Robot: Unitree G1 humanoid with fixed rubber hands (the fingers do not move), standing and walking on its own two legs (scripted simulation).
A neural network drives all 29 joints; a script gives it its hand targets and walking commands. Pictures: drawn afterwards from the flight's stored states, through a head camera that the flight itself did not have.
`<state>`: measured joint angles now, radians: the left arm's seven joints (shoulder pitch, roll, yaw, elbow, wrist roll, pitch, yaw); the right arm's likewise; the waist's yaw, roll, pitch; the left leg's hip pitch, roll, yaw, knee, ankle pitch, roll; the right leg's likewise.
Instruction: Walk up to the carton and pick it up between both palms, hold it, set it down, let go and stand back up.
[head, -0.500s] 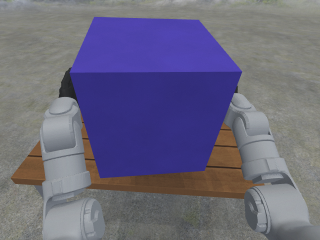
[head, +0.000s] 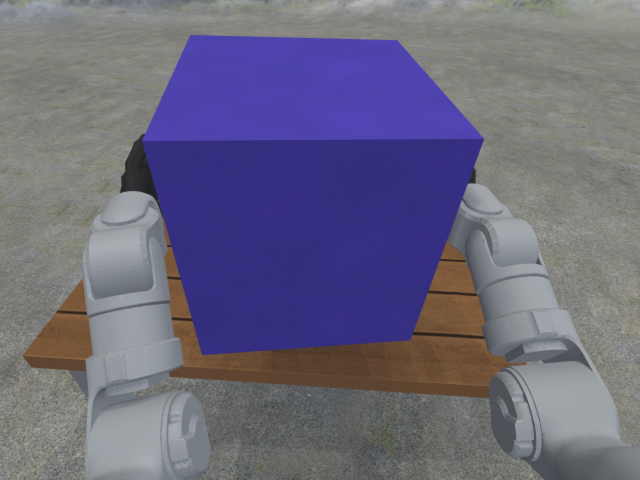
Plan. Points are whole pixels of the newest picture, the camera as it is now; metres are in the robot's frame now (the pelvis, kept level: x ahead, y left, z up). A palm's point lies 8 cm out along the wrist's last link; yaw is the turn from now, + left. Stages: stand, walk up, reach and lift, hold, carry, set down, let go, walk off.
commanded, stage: hold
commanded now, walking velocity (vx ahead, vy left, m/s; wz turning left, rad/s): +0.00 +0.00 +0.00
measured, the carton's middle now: (303, 191) +0.41 +0.01 +0.21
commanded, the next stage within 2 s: none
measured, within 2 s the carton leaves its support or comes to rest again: neither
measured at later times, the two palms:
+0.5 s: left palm (140, 200) +0.36 +0.19 +0.24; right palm (452, 192) +0.36 -0.17 +0.23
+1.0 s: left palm (141, 201) +0.36 +0.19 +0.24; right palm (453, 193) +0.36 -0.17 +0.23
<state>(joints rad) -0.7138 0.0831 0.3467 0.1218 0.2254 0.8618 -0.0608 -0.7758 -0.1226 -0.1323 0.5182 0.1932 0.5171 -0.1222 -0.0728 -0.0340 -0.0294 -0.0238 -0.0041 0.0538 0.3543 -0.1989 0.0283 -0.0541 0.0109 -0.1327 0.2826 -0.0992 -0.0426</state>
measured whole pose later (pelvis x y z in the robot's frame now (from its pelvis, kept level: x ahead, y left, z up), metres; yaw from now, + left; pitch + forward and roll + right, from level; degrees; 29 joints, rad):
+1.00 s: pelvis +0.01 +0.00 +0.00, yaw +0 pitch -8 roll -1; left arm -0.67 0.08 0.33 0.06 0.22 0.86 -0.06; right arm -0.72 -0.12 -0.12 0.45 0.23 0.51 -0.14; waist -0.08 -0.04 -0.03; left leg 0.00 -0.01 0.04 0.33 -0.19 0.03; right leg -0.02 0.01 -0.14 0.25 -0.09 -0.04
